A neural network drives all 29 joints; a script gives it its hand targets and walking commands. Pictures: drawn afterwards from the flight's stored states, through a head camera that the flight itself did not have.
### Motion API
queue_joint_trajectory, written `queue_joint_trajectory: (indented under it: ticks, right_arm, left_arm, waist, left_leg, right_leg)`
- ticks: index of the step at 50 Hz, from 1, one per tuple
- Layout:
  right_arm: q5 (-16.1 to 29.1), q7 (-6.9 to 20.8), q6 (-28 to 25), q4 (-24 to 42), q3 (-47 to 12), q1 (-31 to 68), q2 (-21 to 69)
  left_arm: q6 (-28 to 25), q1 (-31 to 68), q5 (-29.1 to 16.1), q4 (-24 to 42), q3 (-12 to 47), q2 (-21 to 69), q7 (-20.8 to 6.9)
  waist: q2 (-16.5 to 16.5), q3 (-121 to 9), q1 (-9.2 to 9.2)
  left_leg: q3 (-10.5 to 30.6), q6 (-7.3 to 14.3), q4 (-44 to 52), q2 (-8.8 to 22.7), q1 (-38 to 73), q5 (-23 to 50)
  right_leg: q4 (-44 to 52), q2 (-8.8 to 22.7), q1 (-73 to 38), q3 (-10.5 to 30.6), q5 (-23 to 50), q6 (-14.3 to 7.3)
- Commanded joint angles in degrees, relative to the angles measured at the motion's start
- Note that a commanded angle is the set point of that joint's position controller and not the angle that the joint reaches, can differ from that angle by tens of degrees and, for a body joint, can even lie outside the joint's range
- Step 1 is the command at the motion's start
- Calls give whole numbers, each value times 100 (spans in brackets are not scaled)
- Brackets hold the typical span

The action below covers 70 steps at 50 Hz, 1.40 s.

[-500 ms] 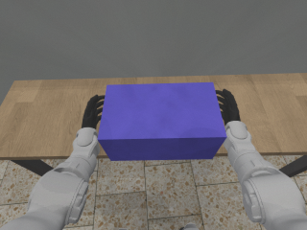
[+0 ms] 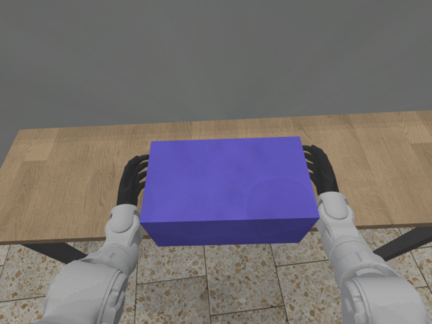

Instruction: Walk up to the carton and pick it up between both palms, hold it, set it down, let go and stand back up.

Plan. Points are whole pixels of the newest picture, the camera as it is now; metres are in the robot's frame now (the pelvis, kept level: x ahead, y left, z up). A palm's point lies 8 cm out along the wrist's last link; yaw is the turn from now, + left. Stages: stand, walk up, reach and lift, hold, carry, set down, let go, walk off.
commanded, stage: reach and lift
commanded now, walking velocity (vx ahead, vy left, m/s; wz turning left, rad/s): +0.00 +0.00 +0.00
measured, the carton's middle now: (226, 193) +0.39 -0.04 -0.02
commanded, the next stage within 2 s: none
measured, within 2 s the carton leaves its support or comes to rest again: leaves its support in 0.36 s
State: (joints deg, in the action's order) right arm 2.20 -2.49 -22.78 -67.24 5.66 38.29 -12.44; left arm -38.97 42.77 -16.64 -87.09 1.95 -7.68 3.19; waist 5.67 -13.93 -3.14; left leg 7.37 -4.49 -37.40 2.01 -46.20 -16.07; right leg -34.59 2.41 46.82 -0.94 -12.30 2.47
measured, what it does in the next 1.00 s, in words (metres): stands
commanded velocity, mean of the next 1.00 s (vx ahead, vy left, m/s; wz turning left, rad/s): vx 0.00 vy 0.00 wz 0.00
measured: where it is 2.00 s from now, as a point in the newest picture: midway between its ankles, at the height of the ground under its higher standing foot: outside the picture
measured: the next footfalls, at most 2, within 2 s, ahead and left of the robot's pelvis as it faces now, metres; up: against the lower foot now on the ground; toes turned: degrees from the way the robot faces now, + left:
none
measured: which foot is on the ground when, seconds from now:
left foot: down 0.00-1.00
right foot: down 0.00-1.00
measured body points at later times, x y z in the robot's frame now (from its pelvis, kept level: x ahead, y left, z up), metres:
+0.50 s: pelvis +0.00 -0.01 +0.01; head +0.09 -0.03 +0.45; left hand +0.39 +0.16 +0.00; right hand +0.39 -0.23 +0.01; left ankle +0.00 +0.16 -0.71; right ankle +0.02 -0.15 -0.71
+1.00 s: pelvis +0.00 +0.00 +0.02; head +0.05 -0.02 +0.46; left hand +0.41 +0.15 +0.05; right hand +0.39 -0.24 +0.07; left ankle +0.00 +0.16 -0.71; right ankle +0.02 -0.15 -0.71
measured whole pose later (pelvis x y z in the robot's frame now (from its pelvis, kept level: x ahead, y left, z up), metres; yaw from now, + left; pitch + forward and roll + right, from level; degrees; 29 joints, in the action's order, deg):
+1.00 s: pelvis +0.00 +0.00 +0.02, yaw -2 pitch +20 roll +0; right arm 8.8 -4.7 -13.0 -52.7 0.0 33.7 -13.6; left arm -26.9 34.6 -17.2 -66.7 2.8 -8.9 5.2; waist 3.8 -15.3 -1.6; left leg 4.8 -4.4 -27.4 3.0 -34.9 -12.2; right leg -25.5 1.5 36.9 1.7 -8.1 2.4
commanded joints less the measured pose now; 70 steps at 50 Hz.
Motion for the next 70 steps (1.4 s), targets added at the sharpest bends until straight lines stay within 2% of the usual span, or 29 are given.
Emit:
queue_joint_trajectory:
  ticks: [1, 8, 9, 10, 11, 13, 17, 20, 21, 22, 25, 29, 34, 35, 41, 47, 52, 55, 56, 58, 62, 64, 65, 66, 67, 70]
  right_arm:
    - [-676, 1044, -460, 1274, -1876, 2966, 4381]
    - [-631, 1004, -563, 1686, -2081, 2972, 4383]
    - [-612, 1000, -604, 1799, -2105, 3057, 4346]
    - [-617, 988, -613, 1859, -2127, 3046, 4379]
    - [-625, 989, -634, 1933, -2130, 3077, 4409]
    - [-598, 980, -652, 1985, -2166, 3077, 4415]
    - [-585, 945, -654, 2139, -2214, 3081, 4403]
    - [-583, 913, -647, 2184, -2195, 3090, 4378]
    - [-582, 918, -618, 2208, -2233, 3094, 4442]
    - [-563, 909, -605, 2123, -2222, 3070, 4396]
    - [-557, 881, -561, 2183, -2201, 3107, 4409]
    - [-478, 864, -443, 2162, -2248, 3131, 4436]
    - [-412, 854, -333, 2200, -2241, 3200, 4380]
    - [-372, 859, -302, 2184, -2281, 3202, 4406]
    - [-151, 837, -29, 2566, -2462, 3239, 4402]
    - [216, 820, 485, 3320, -2813, 3216, 4398]
    - [554, 759, 1031, 3805, -3154, 2859, 4451]
    - [737, 712, 1341, 4145, -3175, 2836, 4415]
    - [826, 689, 1456, 4296, -3254, 2769, 4403]
    - [871, 651, 1658, 4496, -3252, 2632, 4347]
    - [1044, 591, 2016, 5083, -3251, 2681, 4248]
    - [1137, 562, 2190, 5365, -3318, 2693, 4191]
    - [1116, 548, 2290, 5472, -3304, 2599, 4150]
    - [1173, 536, 2374, 5611, -3283, 2620, 4087]
    - [1210, 522, 2480, 5746, -3273, 2610, 4097]
    - [1263, 512, 2738, 5983, -3128, 2642, 3957]
  left_arm:
    - [-399, 3270, 919, 1832, 1191, 4133, -720]
    - [-450, 3314, 882, 2329, 1354, 4211, -668]
    - [-443, 3235, 913, 2311, 1305, 4199, -673]
    - [-438, 3262, 889, 2395, 1350, 4238, -668]
    - [-457, 3269, 886, 2460, 1362, 4191, -661]
    - [-461, 3381, 877, 2675, 1414, 4209, -636]
    - [-457, 3453, 770, 2885, 1534, 4183, -619]
    - [-402, 3410, 750, 2926, 1537, 4158, -627]
    - [-393, 3379, 745, 2905, 1567, 4149, -617]
    - [-363, 3450, 739, 2948, 1561, 4103, -615]
    - [-313, 3479, 699, 2966, 1571, 4088, -623]
    - [-171, 3439, 711, 2914, 1503, 3999, -631]
    - [-35, 3532, 758, 3025, 1422, 4011, -612]
    - [-15, 3550, 779, 3065, 1388, 3978, -605]
    - [280, 3526, 711, 3607, 1570, 4076, -538]
    - [800, 3480, 639, 4332, 1748, 4146, -437]
    - [1316, 3152, 629, 5091, 1853, 4099, -397]
    - [1680, 3095, 649, 5459, 1914, 4111, -394]
    - [1797, 3015, 673, 5689, 1937, 4121, -402]
    - [2073, 2800, 704, 5820, 1917, 4087, -449]
    - [2603, 2770, 721, 6509, 1996, 4134, -497]
    - [2898, 2541, 749, 6683, 2035, 4102, -520]
    - [3032, 2608, 748, 6942, 2031, 4074, -529]
    - [3182, 2593, 772, 7117, 2042, 4061, -537]
    - [3349, 2441, 746, 7221, 2079, 4068, -562]
    - [3802, 2430, 771, 7640, 2126, 4068, -575]
  waist:
    - [-315, -3521, -132]
    - [-363, -3806, -149]
    - [-391, -3849, -76]
    - [-375, -3893, -149]
    - [-412, -3989, -101]
    - [-356, -4073, -114]
    - [-458, -4325, -142]
    - [-506, -4186, -190]
    - [-504, -4205, -141]
    - [-429, -4156, -158]
    - [-474, -4072, -172]
    - [-492, -3861, -73]
    - [-430, -3668, -53]
    - [-415, -3656, 10]
    - [-374, -3601, 8]
    - [-425, -3583, 61]
    - [-551, -3335, 129]
    - [-535, -3150, 73]
    - [-559, -3113, 116]
    - [-714, -2944, 61]
    - [-672, -2859, 31]
    - [-758, -2911, 83]
    - [-805, -2887, 43]
    - [-730, -2912, 38]
    - [-810, -2895, 24]
    - [-644, -2618, -27]
  left_leg:
    - [-489, -18, 186, -430, 1643, 2426]
    - [-522, 5, 304, -446, 1769, 2608]
    - [-526, 17, 316, -449, 1757, 2654]
    - [-530, 15, 322, -455, 1786, 2674]
    - [-553, 27, 339, -445, 1749, 2657]
    - [-568, 12, 359, -445, 1797, 2638]
    - [-587, 9, 380, -451, 1799, 2585]
    - [-607, 26, 448, -451, 1748, 2431]
    - [-630, 43, 471, -455, 1749, 2376]
    - [-647, 22, 481, -465, 1751, 2332]
    - [-675, 37, 538, -472, 1736, 2125]
    - [-731, 57, 667, -456, 1727, 1994]
    - [-737, 28, 755, -442, 1892, 1995]
    - [-754, 26, 770, -436, 1946, 2000]
    - [-740, -25, 873, -405, 2272, 2227]
    - [-706, -24, 1021, -411, 2411, 2265]
    - [-659, 34, 1184, -435, 2556, 2439]
    - [-654, 37, 1263, -463, 2611, 2518]
    - [-640, 29, 1284, -463, 2754, 2660]
    - [-613, 67, 1373, -498, 2722, 2667]
    - [-587, 40, 1462, -555, 3018, 2833]
    - [-549, 12, 1465, -560, 3217, 2983]
    - [-538, 5, 1499, -583, 3232, 2993]
    - [-529, -9, 1496, -589, 3349, 3074]
    - [-508, 4, 1508, -590, 3450, 3093]
    - [-492, -57, 1553, -599, 3760, 3087]
  right_leg:
    - [151, -500, -2299, -372, 2150, -101]
    - [242, -514, -2555, -369, 2444, -78]
    - [272, -507, -2603, -360, 2480, -81]
    - [275, -518, -2633, -375, 2520, -65]
    - [274, -548, -2650, -372, 2544, -47]
    - [289, -538, -2667, -357, 2505, -59]
    - [309, -559, -2769, -337, 2571, -31]
    - [364, -550, -2831, -340, 2478, -29]
    - [361, -544, -2796, -311, 2432, -16]
    - [370, -542, -2806, -295, 2373, -18]
    - [404, -542, -2836, -281, 2210, 0]
    - [488, -513, -2880, -192, 1949, -22]
    - [592, -518, -2907, -175, 1810, -44]
    - [592, -509, -2956, -131, 1809, -54]
    - [734, -546, -3051, -106, 1790, -70]
    - [855, -581, -3340, -20, 1765, -74]
    - [978, -593, -3684, 83, 1945, -48]
    - [1079, -588, -3880, 113, 2012, -33]
    - [1088, -591, -3984, 162, 2160, -54]
    - [1151, -576, -4232, 176, 2338, -12]
    - [1274, -580, -4408, 178, 2456, -21]
    - [1295, -600, -4550, 183, 2654, -34]
    - [1311, -613, -4618, 163, 2647, -18]
    - [1332, -617, -4663, 151, 2670, -37]
    - [1375, -622, -4682, 134, 2685, -22]
    - [1514, -660, -4562, 68, 2415, -86]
